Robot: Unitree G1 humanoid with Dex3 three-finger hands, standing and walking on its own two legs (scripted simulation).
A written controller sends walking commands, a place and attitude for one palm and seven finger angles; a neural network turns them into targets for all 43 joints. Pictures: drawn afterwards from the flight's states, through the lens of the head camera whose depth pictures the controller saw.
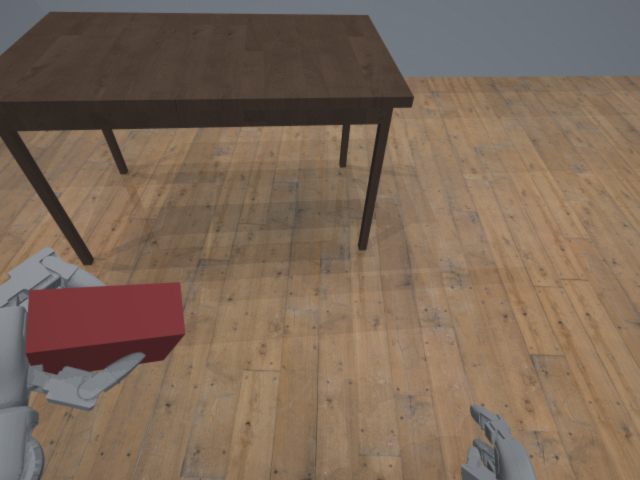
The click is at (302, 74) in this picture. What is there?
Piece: table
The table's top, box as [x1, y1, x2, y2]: [0, 12, 413, 113]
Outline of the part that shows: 0,55 0,113 411,107 413,99 410,90 367,15 49,12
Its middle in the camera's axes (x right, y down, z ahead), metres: -0.39 -0.63 +1.31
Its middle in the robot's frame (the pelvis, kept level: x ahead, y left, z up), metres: +1.38 +0.47 -0.07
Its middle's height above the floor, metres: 0.70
